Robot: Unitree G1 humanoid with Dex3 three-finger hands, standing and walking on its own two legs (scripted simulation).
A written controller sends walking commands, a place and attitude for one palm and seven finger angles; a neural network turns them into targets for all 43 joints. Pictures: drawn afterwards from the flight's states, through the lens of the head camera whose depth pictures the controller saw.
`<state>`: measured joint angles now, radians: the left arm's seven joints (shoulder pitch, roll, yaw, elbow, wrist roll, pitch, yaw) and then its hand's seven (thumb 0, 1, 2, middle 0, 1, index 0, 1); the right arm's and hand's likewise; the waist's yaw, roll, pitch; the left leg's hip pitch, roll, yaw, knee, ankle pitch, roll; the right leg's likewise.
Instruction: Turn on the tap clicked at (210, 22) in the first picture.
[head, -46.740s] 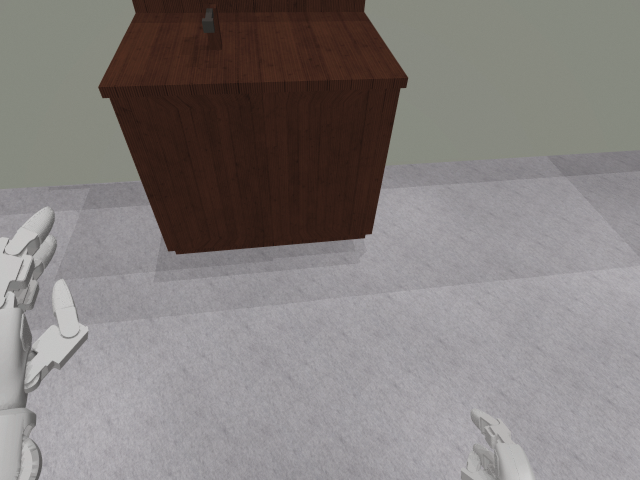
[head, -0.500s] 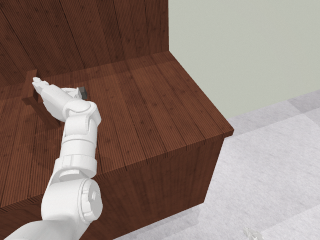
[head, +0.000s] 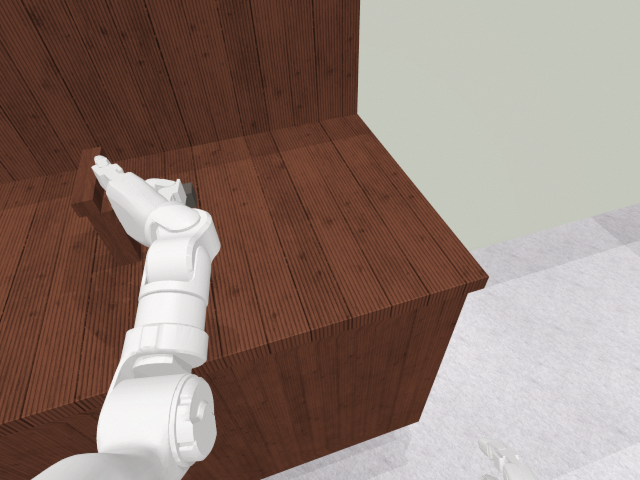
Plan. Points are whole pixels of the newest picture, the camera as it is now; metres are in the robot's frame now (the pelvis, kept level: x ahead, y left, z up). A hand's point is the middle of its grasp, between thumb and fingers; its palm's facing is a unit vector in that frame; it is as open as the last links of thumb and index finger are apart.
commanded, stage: draw the hand back beside the body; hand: left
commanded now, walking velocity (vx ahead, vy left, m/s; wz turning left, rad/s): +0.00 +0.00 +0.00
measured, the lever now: (186, 196) +0.50 +0.24 +0.10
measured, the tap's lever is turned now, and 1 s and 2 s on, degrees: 86 86 86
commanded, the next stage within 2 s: step back with the hand held close in 1.56 s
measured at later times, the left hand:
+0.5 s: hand (136, 257) +0.31 +0.22 +0.17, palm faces +0.31 -0.93 -0.22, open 7.7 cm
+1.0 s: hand (84, 308) +0.24 +0.25 +0.17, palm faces +0.30 -0.91 -0.28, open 7.5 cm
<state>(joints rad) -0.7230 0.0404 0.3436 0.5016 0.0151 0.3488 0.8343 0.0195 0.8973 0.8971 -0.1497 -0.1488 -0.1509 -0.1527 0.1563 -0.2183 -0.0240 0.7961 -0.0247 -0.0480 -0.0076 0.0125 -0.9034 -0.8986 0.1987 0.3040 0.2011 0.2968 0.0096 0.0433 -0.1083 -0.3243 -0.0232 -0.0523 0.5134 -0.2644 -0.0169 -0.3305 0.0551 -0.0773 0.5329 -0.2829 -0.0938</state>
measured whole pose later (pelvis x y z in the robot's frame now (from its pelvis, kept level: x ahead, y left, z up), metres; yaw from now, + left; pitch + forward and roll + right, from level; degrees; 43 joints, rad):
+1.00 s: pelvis -0.01 +0.03 +0.01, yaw -2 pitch -6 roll +0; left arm 0.19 0.31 0.19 -0.19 -0.08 -0.10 0.08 0.02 0.89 0.90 -0.19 -0.26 -0.19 -0.27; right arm 0.16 -0.22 0.03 0.66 0.00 -0.05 -0.05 0.01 -0.90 -0.90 0.20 0.30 0.20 0.30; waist 0.06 0.06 0.04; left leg -0.04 -0.03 -0.02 0.34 -0.19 0.02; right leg -0.03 0.05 -0.03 0.30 -0.17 -0.06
